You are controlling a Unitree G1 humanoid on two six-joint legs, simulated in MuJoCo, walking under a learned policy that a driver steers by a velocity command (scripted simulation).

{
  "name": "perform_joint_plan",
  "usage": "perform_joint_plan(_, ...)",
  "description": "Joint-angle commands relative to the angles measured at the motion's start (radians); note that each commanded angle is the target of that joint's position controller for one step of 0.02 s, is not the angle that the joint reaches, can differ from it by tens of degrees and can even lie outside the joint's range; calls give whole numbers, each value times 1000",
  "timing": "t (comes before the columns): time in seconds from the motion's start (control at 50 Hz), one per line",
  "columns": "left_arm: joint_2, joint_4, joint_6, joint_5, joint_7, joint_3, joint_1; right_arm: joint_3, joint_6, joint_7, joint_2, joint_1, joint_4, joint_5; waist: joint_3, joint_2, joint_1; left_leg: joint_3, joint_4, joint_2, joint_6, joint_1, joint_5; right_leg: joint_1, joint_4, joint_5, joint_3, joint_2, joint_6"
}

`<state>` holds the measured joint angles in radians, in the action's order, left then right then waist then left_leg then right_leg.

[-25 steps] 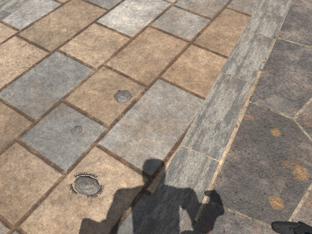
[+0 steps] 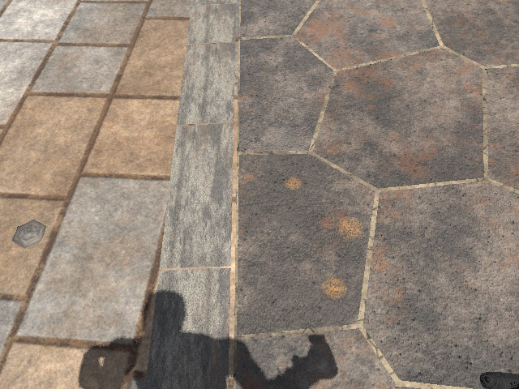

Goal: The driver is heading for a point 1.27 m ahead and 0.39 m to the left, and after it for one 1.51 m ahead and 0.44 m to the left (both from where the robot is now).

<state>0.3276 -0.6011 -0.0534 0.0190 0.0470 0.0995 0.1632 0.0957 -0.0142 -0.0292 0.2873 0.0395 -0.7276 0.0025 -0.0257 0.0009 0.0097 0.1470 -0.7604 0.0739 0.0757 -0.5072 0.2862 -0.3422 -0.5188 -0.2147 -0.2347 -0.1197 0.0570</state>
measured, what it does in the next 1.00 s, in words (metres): walks ahead, turning left: left foot, then left foot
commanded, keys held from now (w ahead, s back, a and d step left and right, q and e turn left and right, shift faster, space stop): shift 0.02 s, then q+shift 0.18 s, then w+q+shift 0.60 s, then w+e+shift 0.20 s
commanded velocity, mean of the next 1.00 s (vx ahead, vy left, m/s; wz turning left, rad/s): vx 0.57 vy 0.00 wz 0.43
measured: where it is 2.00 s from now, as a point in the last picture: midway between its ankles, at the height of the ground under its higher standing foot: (85, 157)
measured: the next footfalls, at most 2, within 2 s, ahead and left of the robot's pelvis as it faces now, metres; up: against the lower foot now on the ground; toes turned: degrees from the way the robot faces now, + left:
left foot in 0.12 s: +0.09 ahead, +0.14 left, +0.00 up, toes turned -9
left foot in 0.74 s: +0.31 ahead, +0.31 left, +0.00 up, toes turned +29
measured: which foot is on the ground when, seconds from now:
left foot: up 0.00-0.10, down 0.12-0.34, up 0.36-0.72, down 0.74-1.00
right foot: down 0.00-0.72, up 0.74-1.00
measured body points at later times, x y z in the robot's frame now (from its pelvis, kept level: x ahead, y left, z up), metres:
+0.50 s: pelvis +0.08 +0.05 +0.00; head +0.09 +0.06 +0.45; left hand +0.07 +0.36 -0.11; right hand +0.32 -0.18 -0.08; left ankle +0.09 +0.18 -0.66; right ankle +0.02 -0.09 -0.74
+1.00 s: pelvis +0.38 +0.31 -0.01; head +0.39 +0.32 +0.44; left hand +0.38 +0.60 -0.11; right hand +0.55 +0.09 -0.13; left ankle +0.27 +0.29 -0.74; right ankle +0.57 +0.25 -0.66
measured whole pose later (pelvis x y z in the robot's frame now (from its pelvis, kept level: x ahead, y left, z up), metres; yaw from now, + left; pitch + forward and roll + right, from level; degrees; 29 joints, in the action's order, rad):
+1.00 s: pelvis +0.38 +0.31 -0.01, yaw +31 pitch +1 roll +1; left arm 0.27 -0.70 0.03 -0.02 -0.04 0.00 0.21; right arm 0.04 -0.07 0.03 0.28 0.42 -0.77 -0.02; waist -0.01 -0.03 -0.01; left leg -0.02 -0.32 0.16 -0.14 -0.01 0.29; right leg -0.77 -1.06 -0.12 0.01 0.14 0.02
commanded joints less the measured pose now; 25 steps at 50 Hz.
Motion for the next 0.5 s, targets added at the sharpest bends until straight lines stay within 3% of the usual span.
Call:
perform_joint_plan(0.02, 146, 77, 5, -6, -6, 36, -10, 14, -24, 13, 87, -19, 64, 0, 165, -177, 24, -13, 63, -15, -8, 19, 17, 196, 68, 325, -278, 254, 134)
perform_joint_plan(0.06, 119, 80, 5, -12, -12, 17, -31, 10, -29, 25, 91, 19, 56, -2, 183, -173, 20, -44, 131, -44, -30, 101, -2, 197, 31, 404, -260, 262, 133)
perform_joint_plan(0.1, 48, 64, 8, -18, -17, -17, -29, -7, -37, 41, 57, 47, 50, -13, 170, -128, -7, -39, 360, -80, -71, 290, -234, 126, 24, 282, -214, 214, 83)
perform_joint_plan(0.12, -15, 39, 17, -43, -20, -38, 33, -17, -38, 44, 62, 28, 58, -34, 176, -20, 29, 95, 416, -179, -105, 364, -392, 107, -31, 69, -134, 143, 25)
perform_joint_plan(0.14, 7, 22, 27, -62, -25, -31, 131, -24, -34, 41, 88, -40, 77, -43, 133, 139, 131, 192, 395, -260, -189, 311, -542, 109, -79, -223, -19, 52, -31)
perform_joint_plan(0.16, 43, 27, 34, -68, -25, -22, 88, -32, -31, 40, 61, -66, 77, -42, 84, 198, 122, 269, 434, -290, -272, 194, -366, 141, -34, -181, 29, 73, -75)
perform_joint_plan(0.18, 81, 29, 40, -60, -21, -12, 16, -24, -26, 42, 80, -59, 86, -23, 53, 175, 78, 261, 443, -234, -246, 173, -242, 159, -3, -119, 50, 75, -79)
perform_joint_plan(0.2, 95, 36, 42, -53, -17, -3, -40, -8, -20, 40, 131, -24, 84, -4, 50, 154, 42, 258, 441, -210, -221, 183, -180, 149, -16, -93, 77, 63, -75)
perform_joint_plan(0.22, 73, 41, 41, -50, -19, -5, -46, -2, -14, 34, 160, 25, 78, 11, 80, 146, 33, 280, 460, -188, -217, 199, 56, 150, -20, -158, 117, 44, -70)
perform_joint_plan(0.24, 55, 47, 47, -41, -24, -7, -44, 8, -6, 25, 187, 71, 73, 21, 66, 145, 21, 315, 496, -183, -229, 185, 335, 126, -41, -224, 162, 31, -68)
perform_joint_plan(0.26, 39, 43, 60, -28, -30, -8, -32, 12, 0, 16, 199, 100, 72, 24, 41, 168, 24, 351, 525, -186, -237, 162, 492, 108, -46, -252, 186, 27, -63)
perform_joint_plan(0.3, 31, 19, 100, -10, -36, -2, 21, 12, 4, 4, 178, 74, 100, 35, 11, 197, 59, 373, 528, -159, -237, 46, 518, 218, 35, -214, 165, 59, -34)
perform_joint_plan(0.32, 51, -5, 119, -13, -36, 10, 87, 10, 3, -1, 156, 25, 130, 43, 20, 159, 99, 317, 466, -119, -198, -78, 445, 360, 94, -201, 119, 113, -5)
perform_joint_plan(0.34, 99, -43, 132, -27, -31, 26, 206, -2, -2, -2, 103, -42, 177, 48, 37, 68, 152, 172, 310, -40, -114, -266, 333, 545, 188, -306, 5, 225, 45)
perform_joint_plan(0.36, 152, -68, 139, -24, -30, 45, 244, -21, -12, 3, 37, -64, 210, 62, 35, -158, 147, 16, 17, 8, -83, -408, 198, 610, 311, -449, -262, 421, 114)
perform_joint_plan(0.38, 120, -51, 145, -26, -26, 37, 174, -14, -24, 11, 78, -40, 214, 50, -7, -157, 99, 12, -180, -90, -94, -463, 155, 534, 328, -467, -350, 508, 152)
perform_joint_plan(0.4, 77, -31, 148, -21, -18, 23, 138, -10, -28, 22, 87, 7, 200, 46, -2, -119, 67, -2, -284, -125, -98, -470, 112, 494, 333, -470, -310, 503, 147)
perform_joint_plan(0.42, 66, -26, 150, -14, -17, 18, 127, -13, -28, 31, 78, 47, 194, 46, -3, -128, 50, -17, -347, -148, -95, -486, 86, 477, 340, -458, -269, 496, 141)
perform_joint_plan(0.44, 83, -54, 137, -83, -27, 6, 163, -2, 4, 75, 116, -32, 213, -74, -19, -40, 75, -72, -387, -127, -95, -452, 45, 393, 381, -465, -185, 471, 127)
perform_joint_plan(0.46, 99, -61, 136, -82, -32, 10, 163, -5, 19, 104, 95, -23, 220, -72, -38, -79, 66, -86, -424, -129, -90, -443, 14, 361, 399, -408, -97, 436, 105)
perform_joint_plan(0.5, 111, -76, 145, -67, -35, 8, 177, -10, 33, 134, 95, -11, 221, -48, -50, -114, 58, -88, -432, -151, -82, -421, -46, 330, 428, -302, 36, 407, 72)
